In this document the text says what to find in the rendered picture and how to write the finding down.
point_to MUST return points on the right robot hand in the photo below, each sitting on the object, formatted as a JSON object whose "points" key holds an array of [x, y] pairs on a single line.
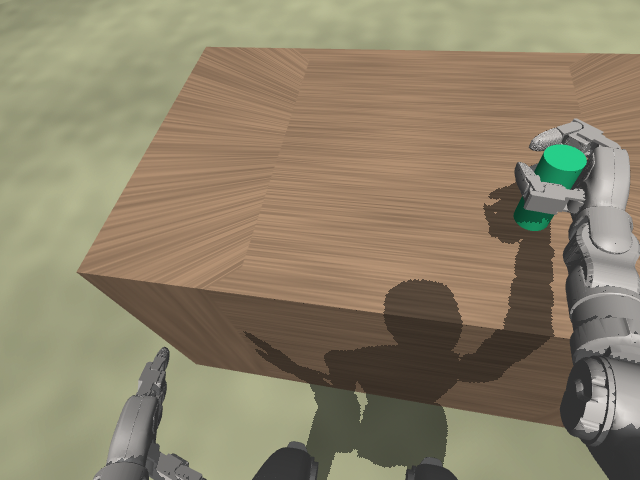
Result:
{"points": [[604, 181]]}

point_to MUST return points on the left robot arm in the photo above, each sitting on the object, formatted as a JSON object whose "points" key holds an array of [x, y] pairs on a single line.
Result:
{"points": [[122, 471]]}

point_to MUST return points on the left robot hand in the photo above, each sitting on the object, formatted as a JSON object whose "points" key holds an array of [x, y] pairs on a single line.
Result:
{"points": [[134, 438]]}

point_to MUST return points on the can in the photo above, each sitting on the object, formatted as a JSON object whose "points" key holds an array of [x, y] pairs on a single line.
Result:
{"points": [[559, 164]]}

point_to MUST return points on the right robot arm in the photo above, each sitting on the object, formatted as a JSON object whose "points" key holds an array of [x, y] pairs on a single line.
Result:
{"points": [[601, 404]]}

